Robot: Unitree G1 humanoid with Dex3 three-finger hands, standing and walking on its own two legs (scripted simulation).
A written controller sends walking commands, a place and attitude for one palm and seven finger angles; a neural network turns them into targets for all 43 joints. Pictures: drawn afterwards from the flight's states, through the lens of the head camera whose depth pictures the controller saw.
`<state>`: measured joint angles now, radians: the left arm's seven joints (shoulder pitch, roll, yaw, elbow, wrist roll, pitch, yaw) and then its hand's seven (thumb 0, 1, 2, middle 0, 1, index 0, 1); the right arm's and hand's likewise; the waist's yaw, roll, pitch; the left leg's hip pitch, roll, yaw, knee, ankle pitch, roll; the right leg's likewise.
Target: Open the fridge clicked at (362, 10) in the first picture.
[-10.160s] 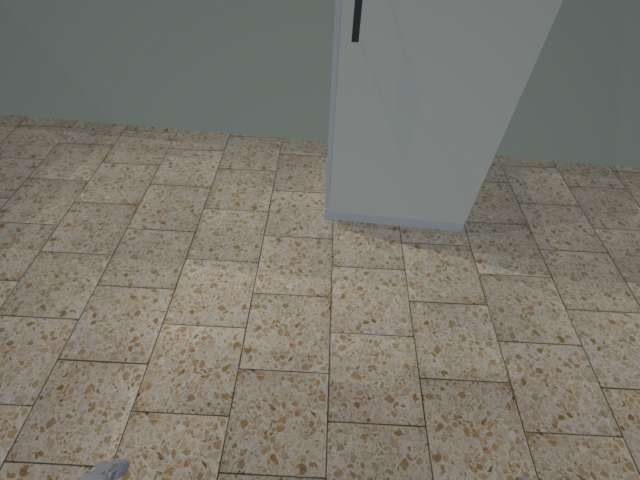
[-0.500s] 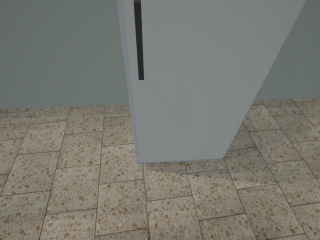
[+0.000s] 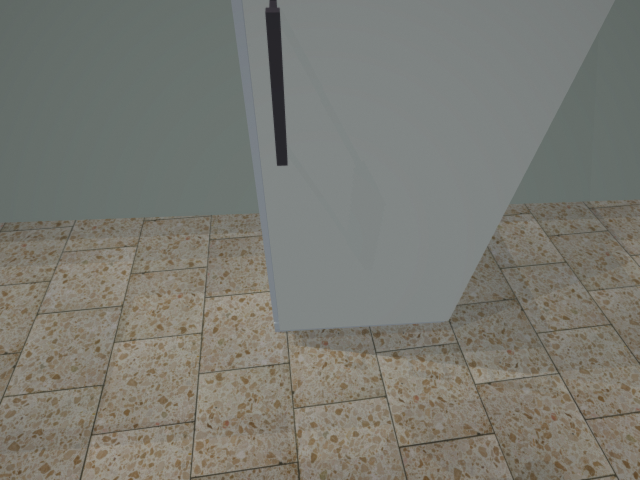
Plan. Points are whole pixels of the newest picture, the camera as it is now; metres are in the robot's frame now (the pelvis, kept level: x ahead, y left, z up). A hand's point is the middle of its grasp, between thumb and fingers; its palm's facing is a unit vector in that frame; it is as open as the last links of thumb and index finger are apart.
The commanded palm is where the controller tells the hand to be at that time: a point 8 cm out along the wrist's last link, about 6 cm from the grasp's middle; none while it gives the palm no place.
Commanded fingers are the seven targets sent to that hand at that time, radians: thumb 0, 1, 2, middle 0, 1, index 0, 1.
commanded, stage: shuffle to correct the standing spot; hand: left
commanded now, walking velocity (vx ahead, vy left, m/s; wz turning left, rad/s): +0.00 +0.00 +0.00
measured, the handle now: (278, 91) +0.65 +0.11 +0.17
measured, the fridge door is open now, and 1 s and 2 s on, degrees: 0 0 0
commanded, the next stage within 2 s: come to a stop and stand still in 0.74 s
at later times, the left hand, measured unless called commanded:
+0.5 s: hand out of the picture +0.03 +0.16 -0.19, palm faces +0.10 -0.99 -0.12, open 7.4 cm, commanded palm none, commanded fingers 0.00 0.90 0.90 -0.20 -0.30 -0.20 -0.30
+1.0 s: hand (273, 412) +0.26 +0.09 -0.18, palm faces +0.17 -0.96 -0.20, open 7.2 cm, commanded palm none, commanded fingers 0.00 0.90 0.90 -0.20 -0.30 -0.20 -0.30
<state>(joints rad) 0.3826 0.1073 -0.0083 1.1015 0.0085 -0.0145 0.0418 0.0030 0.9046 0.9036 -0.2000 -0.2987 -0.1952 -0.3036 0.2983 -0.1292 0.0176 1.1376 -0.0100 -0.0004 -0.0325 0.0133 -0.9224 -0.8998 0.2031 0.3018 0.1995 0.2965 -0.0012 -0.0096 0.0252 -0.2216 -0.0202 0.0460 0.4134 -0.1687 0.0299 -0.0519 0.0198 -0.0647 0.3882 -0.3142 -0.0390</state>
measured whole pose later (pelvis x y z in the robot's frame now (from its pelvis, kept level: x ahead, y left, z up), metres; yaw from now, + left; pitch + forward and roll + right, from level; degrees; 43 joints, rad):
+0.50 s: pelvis +0.08 +0.00 -0.01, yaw +5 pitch +0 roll +0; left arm 0.38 0.14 0.04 1.10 0.03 0.01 0.00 0.01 0.91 0.90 -0.20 -0.30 -0.19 -0.30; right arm 0.39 -0.10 -0.01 1.11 -0.03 -0.06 -0.04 0.00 -0.91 -0.90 0.20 0.30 0.20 0.30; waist -0.03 -0.05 0.04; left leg -0.21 0.02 0.12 0.56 -0.35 0.03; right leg -0.41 -0.02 -0.06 1.18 -0.38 -0.04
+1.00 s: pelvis +0.24 -0.09 -0.01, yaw +8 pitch +1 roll -2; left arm 0.21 0.15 0.05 1.03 0.03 -0.02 0.03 0.00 0.95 0.90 -0.20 -0.30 -0.20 -0.30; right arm 0.23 -0.19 -0.05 1.05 -0.02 0.01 -0.03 0.01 -0.91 -0.90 0.20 0.30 0.20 0.30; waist -0.01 0.03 0.06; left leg -0.39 0.08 0.07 0.89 -0.44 -0.01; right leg -0.30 0.00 -0.19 0.50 -0.21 -0.06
